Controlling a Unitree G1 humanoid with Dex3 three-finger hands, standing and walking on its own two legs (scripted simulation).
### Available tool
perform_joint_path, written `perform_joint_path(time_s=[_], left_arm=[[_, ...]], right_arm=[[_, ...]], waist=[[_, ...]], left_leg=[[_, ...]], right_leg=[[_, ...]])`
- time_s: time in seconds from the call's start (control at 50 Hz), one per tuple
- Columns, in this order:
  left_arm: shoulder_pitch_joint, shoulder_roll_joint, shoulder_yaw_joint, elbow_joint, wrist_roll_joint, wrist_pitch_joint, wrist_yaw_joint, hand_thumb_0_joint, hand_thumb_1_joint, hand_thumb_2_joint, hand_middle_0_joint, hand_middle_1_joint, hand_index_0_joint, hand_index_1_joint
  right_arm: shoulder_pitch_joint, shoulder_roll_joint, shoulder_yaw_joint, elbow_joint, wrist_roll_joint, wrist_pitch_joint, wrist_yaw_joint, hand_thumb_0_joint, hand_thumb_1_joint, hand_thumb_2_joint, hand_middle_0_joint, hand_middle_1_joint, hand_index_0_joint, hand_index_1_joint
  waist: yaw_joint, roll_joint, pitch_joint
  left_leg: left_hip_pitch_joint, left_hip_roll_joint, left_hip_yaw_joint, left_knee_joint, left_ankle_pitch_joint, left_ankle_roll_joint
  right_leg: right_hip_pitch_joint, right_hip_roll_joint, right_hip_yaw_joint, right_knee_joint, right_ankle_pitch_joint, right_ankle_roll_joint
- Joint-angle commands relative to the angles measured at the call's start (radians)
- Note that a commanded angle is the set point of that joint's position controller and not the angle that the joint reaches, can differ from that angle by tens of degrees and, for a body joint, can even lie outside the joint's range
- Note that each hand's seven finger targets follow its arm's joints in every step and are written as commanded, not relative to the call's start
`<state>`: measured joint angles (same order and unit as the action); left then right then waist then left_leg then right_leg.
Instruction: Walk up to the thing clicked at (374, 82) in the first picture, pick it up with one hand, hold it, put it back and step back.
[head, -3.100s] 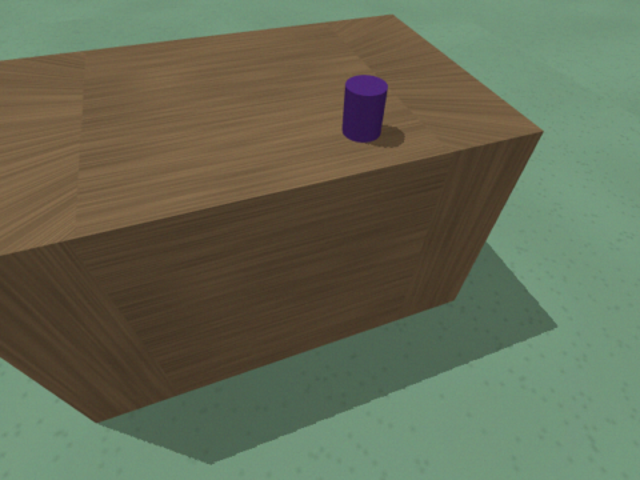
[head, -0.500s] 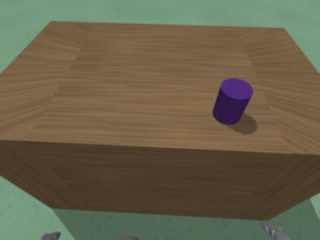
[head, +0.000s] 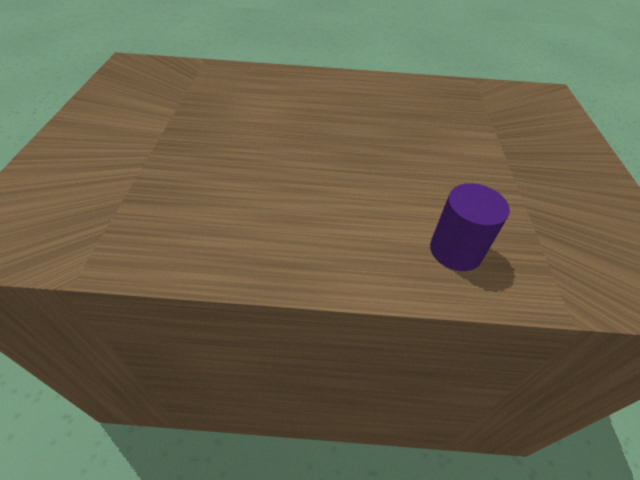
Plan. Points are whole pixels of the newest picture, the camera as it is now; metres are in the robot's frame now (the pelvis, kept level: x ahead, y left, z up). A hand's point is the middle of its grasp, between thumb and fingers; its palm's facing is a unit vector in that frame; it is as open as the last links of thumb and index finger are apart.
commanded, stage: walk up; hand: right
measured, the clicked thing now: (466, 228) +0.47 -0.22 +0.03
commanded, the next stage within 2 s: stand in 0.54 s
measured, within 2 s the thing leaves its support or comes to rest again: neither
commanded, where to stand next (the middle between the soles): +0.04 +0.01 m, yaw -3 degrees
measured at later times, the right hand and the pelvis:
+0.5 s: hand out of the picture +0.11 -0.25 -0.15, palm faces -0.02 +0.94 -0.33, open 7.4 cm; pelvis +0.01 +0.00 +0.00, yaw +1 degrees
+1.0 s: hand out of the picture +0.10 -0.26 -0.15, palm faces -0.01 +0.94 -0.34, open 7.4 cm; pelvis +0.01 -0.01 +0.01, yaw +0 degrees
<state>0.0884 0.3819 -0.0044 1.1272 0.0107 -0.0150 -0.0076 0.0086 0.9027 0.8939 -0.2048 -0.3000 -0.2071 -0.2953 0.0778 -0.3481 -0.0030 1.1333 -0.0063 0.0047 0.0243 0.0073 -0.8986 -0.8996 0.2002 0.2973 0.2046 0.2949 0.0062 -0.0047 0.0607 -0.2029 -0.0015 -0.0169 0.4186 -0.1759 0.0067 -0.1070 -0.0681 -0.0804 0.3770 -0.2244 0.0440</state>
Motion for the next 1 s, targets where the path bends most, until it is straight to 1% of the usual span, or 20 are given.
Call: perform_joint_path(time_s=[0.0,0.08,0.1,0.12,0.22,0.24,0.3,0.32,0.46,0.5,0.52,0.56,0.58,0.64,0.68,0.72,0.8,0.82,0.9,0.98], left_arm=[[-0.054,0.208,0.049,-0.038,0.001,-0.030,0.015,0.000,0.900,0.900,-0.200,-0.300,-0.200,-0.300],[-0.059,0.207,0.050,-0.027,0.001,-0.030,0.016,0.000,0.900,0.900,-0.200,-0.300,-0.200,-0.300],[-0.053,0.206,0.051,-0.024,0.002,-0.032,0.017,0.000,0.900,0.900,-0.200,-0.300,-0.200,-0.300],[-0.065,0.208,0.051,-0.026,0.003,-0.032,0.016,0.000,0.900,0.900,-0.200,-0.300,-0.200,-0.300],[-0.059,0.201,0.054,-0.020,0.003,-0.031,0.019,0.000,0.900,0.900,-0.200,-0.300,-0.200,-0.300],[-0.045,0.200,0.054,-0.020,0.002,-0.031,0.019,0.000,0.900,0.900,-0.200,-0.300,-0.200,-0.300],[-0.056,0.201,0.056,-0.026,0.005,-0.030,0.020,0.000,0.900,0.900,-0.200,-0.300,-0.200,-0.300],[-0.047,0.199,0.057,-0.022,0.005,-0.029,0.021,0.000,0.900,0.900,-0.200,-0.300,-0.200,-0.300],[-0.047,0.197,0.059,-0.034,0.007,-0.025,0.022,0.000,0.900,0.900,-0.200,-0.300,-0.200,-0.300],[-0.043,0.196,0.059,-0.034,0.007,-0.024,0.022,0.000,0.900,0.900,-0.200,-0.300,-0.200,-0.300],[-0.036,0.176,0.049,-0.031,0.001,-0.020,0.021,0.000,0.900,0.900,-0.200,-0.300,-0.200,-0.300],[-0.029,0.179,0.050,-0.035,-0.002,-0.019,0.021,0.000,0.900,0.900,-0.200,-0.300,-0.200,-0.300],[-0.027,0.181,0.050,-0.033,-0.002,-0.019,0.020,0.000,0.900,0.900,-0.200,-0.300,-0.200,-0.300],[-0.026,0.183,0.050,-0.040,0.001,-0.017,0.018,0.000,0.900,0.900,-0.200,-0.300,-0.200,-0.300],[-0.035,0.183,0.051,-0.039,-0.001,-0.015,0.018,0.000,0.900,0.900,-0.200,-0.300,-0.200,-0.300],[-0.024,0.186,0.050,-0.041,0.000,-0.016,0.018,0.000,0.900,0.900,-0.200,-0.300,-0.200,-0.300],[-0.022,0.175,0.047,-0.043,-0.001,-0.013,0.014,0.000,0.900,0.900,-0.200,-0.300,-0.200,-0.300],[-0.020,0.177,0.047,-0.045,0.000,-0.015,0.015,0.000,0.900,0.900,-0.200,-0.300,-0.200,-0.300],[-0.022,0.179,0.049,-0.044,0.001,-0.012,0.013,0.000,0.900,0.900,-0.200,-0.300,-0.200,-0.300],[-0.023,0.179,0.048,-0.047,-0.001,-0.014,0.013,0.000,0.900,0.900,-0.200,-0.300,-0.200,-0.300]], right_arm=[[-0.065,-0.228,-0.045,-0.052,0.002,-0.021,-0.017,0.000,-0.900,-0.900,0.200,0.300,0.200,0.300],[-0.070,-0.218,-0.044,-0.047,0.003,-0.020,-0.018,0.000,-0.900,-0.900,0.200,0.300,0.200,0.300],[-0.074,-0.219,-0.044,-0.045,0.003,-0.019,-0.017,0.000,-0.900,-0.900,0.200,0.300,0.200,0.300],[-0.068,-0.221,-0.046,-0.042,0.003,-0.019,-0.018,0.000,-0.900,-0.900,0.200,0.300,0.200,0.300],[-0.074,-0.211,-0.046,-0.039,0.001,-0.017,-0.019,0.000,-0.900,-0.900,0.200,0.300,0.200,0.300],[-0.082,-0.214,-0.047,-0.044,0.001,-0.016,-0.019,0.000,-0.900,-0.900,0.200,0.300,0.200,0.300],[-0.072,-0.212,-0.048,-0.041,0.001,-0.015,-0.020,0.000,-0.900,-0.900,0.200,0.300,0.200,0.300],[-0.079,-0.213,-0.049,-0.042,0.000,-0.014,-0.019,0.000,-0.900,-0.900,0.200,0.300,0.200,0.300],[-0.075,-0.215,-0.051,-0.047,-0.002,-0.014,-0.021,0.000,-0.900,-0.900,0.200,0.300,0.200,0.300],[-0.070,-0.212,-0.051,-0.046,-0.001,-0.014,-0.021,0.000,-0.900,-0.900,0.200,0.300,0.200,0.300],[-0.068,-0.203,-0.041,-0.051,-0.003,-0.025,-0.025,0.000,-0.900,-0.900,0.200,0.300,0.200,0.300],[-0.070,-0.214,-0.044,-0.048,-0.002,-0.033,-0.026,0.000,-0.900,-0.900,0.200,0.300,0.200,0.300],[-0.062,-0.216,-0.044,-0.047,-0.002,-0.035,-0.027,0.000,-0.900,-0.900,0.200,0.300,0.200,0.300],[-0.058,-0.212,-0.041,-0.050,-0.002,-0.035,-0.029,0.000,-0.900,-0.900,0.200,0.300,0.200,0.300],[-0.066,-0.209,-0.038,-0.048,0.000,-0.035,-0.029,0.000,-0.900,-0.900,0.200,0.300,0.200,0.300],[-0.062,-0.210,-0.041,-0.050,0.000,-0.035,-0.030,0.000,-0.900,-0.900,0.200,0.300,0.200,0.300],[-0.055,-0.211,-0.036,-0.047,0.000,-0.037,-0.030,0.000,-0.900,-0.900,0.200,0.300,0.200,0.300],[-0.055,-0.211,-0.037,-0.047,-0.001,-0.037,-0.029,0.000,-0.900,-0.900,0.200,0.300,0.200,0.300],[-0.051,-0.213,-0.034,-0.047,0.000,-0.037,-0.031,0.000,-0.900,-0.900,0.200,0.300,0.200,0.300],[-0.049,-0.211,-0.033,-0.048,0.000,-0.037,-0.028,0.000,-0.900,-0.900,0.200,0.300,0.200,0.300]], waist=[[0.002,0.036,-0.104],[-0.001,0.020,-0.088],[0.002,0.018,-0.095],[-0.003,0.008,-0.100],[-0.001,0.013,-0.096],[0.004,0.019,-0.098],[-0.003,0.006,-0.111],[0.002,0.010,-0.103],[0.001,0.019,-0.105],[0.003,0.015,-0.112],[-0.001,-0.004,-0.104],[0.006,0.005,-0.117],[0.001,0.007,-0.114],[-0.002,0.017,-0.130],[0.001,0.019,-0.115],[0.000,0.008,-0.125],[-0.002,0.025,-0.103],[-0.001,0.025,-0.113],[-0.004,0.020,-0.093],[-0.003,0.010,-0.093]], left_leg=[[0.027,0.116,-0.110,-0.109,0.075,0.031],[0.041,0.112,-0.105,-0.113,0.075,0.024],[0.055,0.113,-0.102,-0.107,0.104,0.024],[0.054,0.108,-0.098,-0.104,0.106,0.024],[0.064,0.107,-0.095,-0.106,0.151,0.018],[0.076,0.109,-0.093,-0.099,0.165,0.019],[0.072,0.108,-0.089,-0.100,0.172,0.018],[0.072,0.109,-0.092,-0.100,0.184,0.019],[0.062,0.111,-0.093,-0.111,0.182,0.020],[0.074,0.110,-0.092,-0.107,0.203,0.019],[0.077,0.130,-0.103,-0.117,0.264,0.017],[0.097,0.134,-0.103,-0.111,0.314,0.014],[0.098,0.132,-0.099,-0.113,0.297,0.012],[0.096,0.132,-0.091,-0.116,0.283,0.012],[0.089,0.134,-0.096,-0.128,0.263,0.010],[0.108,0.135,-0.090,-0.117,0.286,0.010],[0.087,0.129,-0.085,-0.128,0.235,0.006],[0.095,0.132,-0.086,-0.126,0.261,0.006],[0.078,0.128,-0.085,-0.134,0.198,0.005],[0.091,0.131,-0.087,-0.133,0.214,0.006]], right_leg=[[0.033,-0.079,0.071,-0.094,0.048,-0.059],[0.010,-0.083,0.072,-0.108,0.049,-0.054],[0.010,-0.085,0.072,-0.112,0.055,-0.054],[0.018,-0.089,0.075,-0.115,0.068,-0.054],[0.015,-0.088,0.068,-0.115,0.084,-0.050],[0.010,-0.089,0.066,-0.117,0.095,-0.048],[0.034,-0.092,0.066,-0.118,0.117,-0.048],[0.031,-0.087,0.060,-0.117,0.121,-0.046],[0.050,-0.087,0.056,-0.115,0.118,-0.045],[0.053,-0.090,0.057,-0.111,0.130,-0.046],[0.046,-0.093,0.067,-0.108,0.156,-0.043],[0.059,-0.093,0.063,-0.106,0.175,-0.039],[0.053,-0.093,0.069,-0.113,0.162,-0.039],[0.075,-0.095,0.071,-0.113,0.181,-0.040],[0.066,-0.093,0.071,-0.113,0.144,-0.041],[0.065,-0.094,0.071,-0.115,0.171,-0.044],[0.058,-0.093,0.078,-0.126,0.135,-0.046],[0.062,-0.094,0.077,-0.121,0.157,-0.047],[0.053,-0.092,0.082,-0.131,0.115,-0.047],[0.043,-0.092,0.084,-0.132,0.116,-0.048]])
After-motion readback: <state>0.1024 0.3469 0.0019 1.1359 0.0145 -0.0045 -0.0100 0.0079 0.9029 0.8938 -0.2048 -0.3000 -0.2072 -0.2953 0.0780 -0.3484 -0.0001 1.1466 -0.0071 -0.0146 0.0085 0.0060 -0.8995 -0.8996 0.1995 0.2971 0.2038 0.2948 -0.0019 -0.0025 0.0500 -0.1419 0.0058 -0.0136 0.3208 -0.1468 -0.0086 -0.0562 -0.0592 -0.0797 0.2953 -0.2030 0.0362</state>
